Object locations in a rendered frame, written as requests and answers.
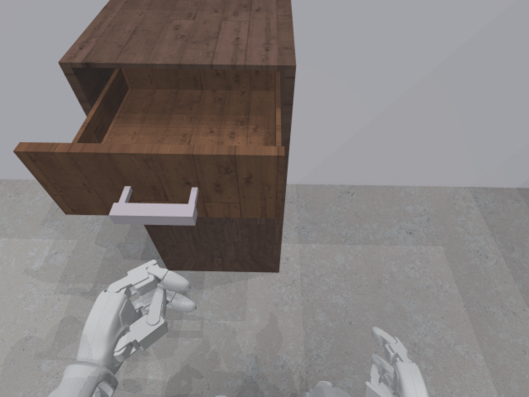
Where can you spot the robot left forearm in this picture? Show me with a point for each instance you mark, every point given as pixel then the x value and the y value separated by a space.
pixel 83 379

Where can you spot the robot right hand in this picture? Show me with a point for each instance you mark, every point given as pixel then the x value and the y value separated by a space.
pixel 404 379

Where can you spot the robot left hand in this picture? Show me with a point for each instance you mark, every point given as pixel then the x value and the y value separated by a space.
pixel 103 341

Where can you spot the robot right shin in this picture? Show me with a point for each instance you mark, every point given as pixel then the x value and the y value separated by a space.
pixel 323 383

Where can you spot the drawer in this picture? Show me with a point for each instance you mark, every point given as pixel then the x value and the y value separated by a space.
pixel 164 131

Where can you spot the handle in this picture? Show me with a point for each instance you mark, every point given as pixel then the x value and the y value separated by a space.
pixel 154 213

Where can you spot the cabinet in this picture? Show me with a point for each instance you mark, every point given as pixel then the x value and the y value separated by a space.
pixel 195 34

